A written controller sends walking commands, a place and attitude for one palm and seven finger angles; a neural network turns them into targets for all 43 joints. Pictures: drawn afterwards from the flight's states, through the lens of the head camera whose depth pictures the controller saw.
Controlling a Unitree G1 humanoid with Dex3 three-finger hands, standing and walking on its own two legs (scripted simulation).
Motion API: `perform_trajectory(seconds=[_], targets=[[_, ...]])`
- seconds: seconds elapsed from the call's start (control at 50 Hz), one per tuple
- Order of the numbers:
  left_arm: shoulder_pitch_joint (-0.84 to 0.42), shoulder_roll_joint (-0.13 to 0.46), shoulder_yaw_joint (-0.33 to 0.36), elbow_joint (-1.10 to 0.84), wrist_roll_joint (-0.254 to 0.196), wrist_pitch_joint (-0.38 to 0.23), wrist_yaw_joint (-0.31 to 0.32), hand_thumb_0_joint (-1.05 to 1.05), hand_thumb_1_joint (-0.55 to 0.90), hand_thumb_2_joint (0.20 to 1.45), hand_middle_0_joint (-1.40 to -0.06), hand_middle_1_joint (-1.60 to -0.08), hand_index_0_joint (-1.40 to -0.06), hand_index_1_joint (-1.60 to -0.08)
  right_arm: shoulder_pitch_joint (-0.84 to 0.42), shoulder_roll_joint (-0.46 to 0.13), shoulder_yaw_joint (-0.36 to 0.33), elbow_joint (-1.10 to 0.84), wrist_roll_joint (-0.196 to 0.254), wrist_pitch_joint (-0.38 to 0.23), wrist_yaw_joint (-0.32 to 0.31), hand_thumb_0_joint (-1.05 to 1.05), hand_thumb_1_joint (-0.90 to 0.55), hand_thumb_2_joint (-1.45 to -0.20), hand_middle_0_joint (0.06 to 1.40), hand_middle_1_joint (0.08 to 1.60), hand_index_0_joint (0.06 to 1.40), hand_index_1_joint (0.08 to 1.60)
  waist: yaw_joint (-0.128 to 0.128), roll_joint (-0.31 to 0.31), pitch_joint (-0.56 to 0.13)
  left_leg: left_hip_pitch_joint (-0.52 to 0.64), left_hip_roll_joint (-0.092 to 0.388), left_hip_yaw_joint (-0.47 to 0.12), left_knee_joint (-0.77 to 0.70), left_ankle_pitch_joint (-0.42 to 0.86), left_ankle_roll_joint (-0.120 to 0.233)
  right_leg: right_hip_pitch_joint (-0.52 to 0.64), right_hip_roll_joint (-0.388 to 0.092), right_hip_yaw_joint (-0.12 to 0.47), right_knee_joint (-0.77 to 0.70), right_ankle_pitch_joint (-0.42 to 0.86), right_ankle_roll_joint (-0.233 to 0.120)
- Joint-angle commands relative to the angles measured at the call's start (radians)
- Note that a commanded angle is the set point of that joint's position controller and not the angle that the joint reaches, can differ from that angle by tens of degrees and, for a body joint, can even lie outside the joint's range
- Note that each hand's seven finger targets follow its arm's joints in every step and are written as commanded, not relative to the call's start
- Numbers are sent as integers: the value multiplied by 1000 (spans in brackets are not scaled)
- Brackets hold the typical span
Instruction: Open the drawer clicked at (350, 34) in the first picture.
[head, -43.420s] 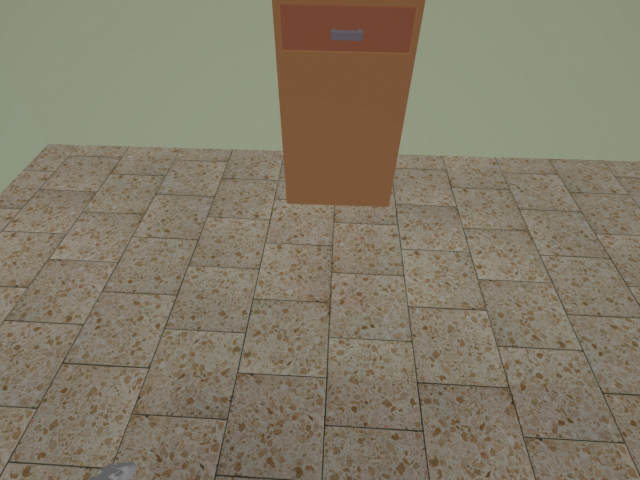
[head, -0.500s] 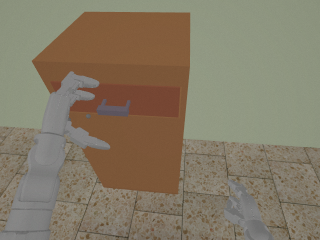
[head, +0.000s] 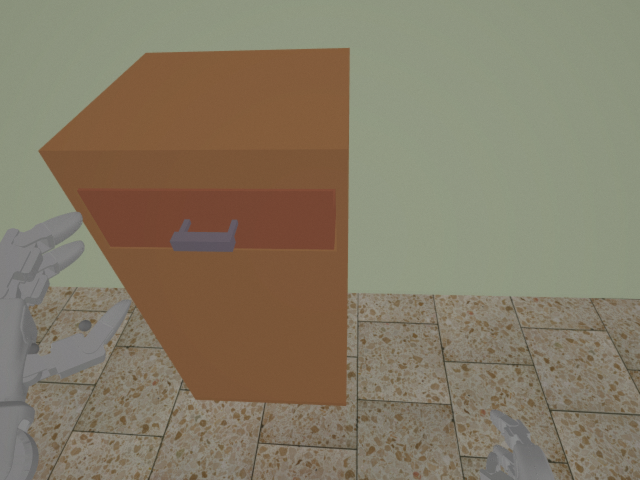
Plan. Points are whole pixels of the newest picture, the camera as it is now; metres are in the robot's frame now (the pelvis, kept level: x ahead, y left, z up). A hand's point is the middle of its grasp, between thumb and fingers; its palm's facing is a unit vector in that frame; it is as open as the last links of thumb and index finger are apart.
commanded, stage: draw the hand back to the body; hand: left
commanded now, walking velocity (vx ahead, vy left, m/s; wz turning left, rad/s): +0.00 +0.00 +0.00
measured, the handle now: (206, 233) +0.50 +0.27 +0.02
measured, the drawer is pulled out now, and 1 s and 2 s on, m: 0.00 0.00 0.00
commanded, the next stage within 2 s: step back with the hand held close in 0.34 s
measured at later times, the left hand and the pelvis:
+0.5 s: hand (39, 354) +0.16 +0.25 +0.20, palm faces +0.45 -0.80 -0.39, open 7.5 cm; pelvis -0.02 +0.01 +0.00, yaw +1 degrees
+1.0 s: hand out of the picture +0.11 +0.28 +0.19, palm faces +0.39 -0.77 -0.50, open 7.4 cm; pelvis -0.08 +0.04 -0.01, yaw +0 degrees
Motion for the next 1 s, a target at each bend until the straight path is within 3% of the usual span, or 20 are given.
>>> perform_trajectory(seconds=[0.0, 0.02, 0.04, 0.12, 0.18, 0.24, 0.34, 0.42, 0.44, 0.46, 0.48, 0.54, 0.56, 0.64, 0.72, 0.78, 0.84, 0.98], targets=[[-19, 174, 128, -260, -3, -76, 22, 0, 690, 810, -215, -435, -215, -435, -160, -63, -19, -187, 0, -76, -8, 0, -900, -900, 200, 300, 200, 300, 14, -18, -60, 60, -44, 77, -7, 245, 58, -77, -15, -33, -72, 283, 23], [13, 167, 127, -261, -1, -76, 21, 0, 725, 825, -213, -413, -213, -413, -160, -62, -21, -187, -1, -79, -8, 0, -900, -900, 200, 300, 200, 300, 16, -10, -58, 64, -43, 78, -4, 246, 59, -83, -13, -30, -73, 281, 22], [-15, 167, 121, -261, -2, -75, 21, 0, 760, 840, -210, -390, -210, -390, -156, -65, -18, -186, -2, -79, -10, 0, -900, -900, 200, 300, 200, 300, 11, -40, -46, 57, -44, 73, -8, 229, 60, -89, -12, -32, -77, 265, 26], [-90, 157, 106, -224, 3, -71, 27, 0, 900, 900, -200, -300, -200, -300, -157, -66, -17, -177, -4, -86, -23, 0, -900, -900, 200, 300, 200, 300, -3, -64, 13, 54, -44, 64, -15, 155, 63, -136, -12, -27, -107, 160, 28], [-107, 162, 112, -209, 5, -72, 33, 0, 900, 900, -200, -300, -200, -300, -158, -63, -14, -172, -7, -92, -29, 0, -900, -900, 200, 300, 200, 300, 2, -45, 8, 62, -44, 59, -22, 128, 62, -135, -16, -23, -114, 118, 26], [-100, 162, 112, -230, 8, -73, 33, 0, 900, 900, -200, -300, -200, -300, -162, -60, -11, -175, -11, -95, -26, 0, -900, -900, 200, 300, 200, 300, 15, -22, -38, 66, -45, 53, -25, 156, 60, -96, -18, -24, -93, 153, 19], [-87, 167, 112, -258, 10, -69, 34, 0, 900, 900, -200, -300, -200, -300, -164, -60, -6, -175, -15, -103, -16, 0, -900, -900, 200, 300, 200, 300, 22, -2, -61, 63, -43, 47, -28, 199, 54, -64, -19, -28, -76, 208, 15], [-90, 164, 113, -247, 9, -66, 35, 0, 900, 900, -200, -300, -200, -300, -168, -57, -4, -174, -12, -105, -14, 0, -900, -900, 200, 300, 200, 300, 21, -24, -19, 43, -38, 40, -36, 173, 49, -78, -16, -35, -84, 170, 13], [-109, 237, 198, -240, 7, -91, 36, 0, 900, 900, -200, -300, -200, -300, -150, -99, -8, -211, 3, -69, -3, 0, -900, -900, 200, 300, 200, 300, -36, -38, 63, -36, -31, 26, 6, 113, 66, -231, -53, 45, -137, 161, 14], [-106, 241, 204, -232, 11, -103, 32, 0, 900, 900, -200, -300, -200, -300, -154, -85, -9, -207, 1, -52, -1, 0, -900, -900, 200, 300, 200, 300, -29, -49, 64, -46, -39, 13, 22, 82, 64, -249, -68, 49, -158, 137, 10], [-62, 202, 161, -196, 17, -102, 29, 0, 900, 900, -200, -300, -200, -300, -165, -87, -10, -202, 0, -41, 2, 0, -900, -900, 200, 300, 200, 300, -40, -74, 69, -50, -42, 14, 33, 80, 64, -271, -78, 55, -170, 115, 7], [20, 172, 140, -217, 19, -115, 29, 0, 900, 900, -200, -300, -200, -300, -139, -88, -20, -226, 5, -21, 12, 0, -900, -900, 200, 300, 200, 300, -44, -58, -31, -50, -32, 14, 40, 156, 61, -227, -86, 40, -117, 171, 5], [28, 192, 157, -259, 20, -126, 31, 0, 900, 900, -200, -300, -200, -300, -146, -91, -25, -233, 4, -19, 9, 0, -900, -900, 200, 300, 200, 300, -39, -14, -80, -36, -29, 18, 35, 226, 60, -193, -82, 26, -85, 245, 7], [127, 222, 202, -332, 16, -130, 38, 0, 900, 900, -200, -300, -200, -300, -120, -96, -45, -270, 10, 4, 14, 0, -900, -900, 200, 300, 200, 300, -35, -32, -216, -27, -3, 14, 45, 444, 57, -100, -60, -12, 28, 400, 24], [194, 242, 231, -397, 10, -133, 49, 0, 900, 900, -200, -300, -200, -300, -116, -90, -54, -296, 13, 16, 14, 0, -900, -900, 200, 300, 200, 300, -30, 21, -245, -60, 13, 3, 42, 506, 54, -84, -43, -28, 98, 405, 29], [205, 245, 245, -386, 11, -135, 59, 0, 900, 900, -200, -300, -200, -300, -114, -89, -55, -293, 12, 12, 10, 0, -900, -900, 200, 300, 200, 300, -32, 32, -199, -118, 31, -11, 16, 427, 58, -108, -36, -31, 119, 332, 33], [187, 227, 239, -357, 13, -142, 67, 0, 900, 900, -200, -300, -200, -300, -105, -94, -54, -288, 10, 4, 10, 0, -900, -900, 200, 300, 200, 300, -39, 39, -148, -228, 48, -25, -21, 257, 68, -109, -30, -21, 144, 234, 32], [127, 210, 217, -344, 31, -170, 78, 0, 900, 900, -200, -300, -200, -300, -84, -101, -48, -278, 10, -32, 8, 0, -900, -900, 200, 300, 200, 300, -57, -3, -76, -376, 16, -36, -39, -174, 73, -164, -45, 32, 65, 36, 21]])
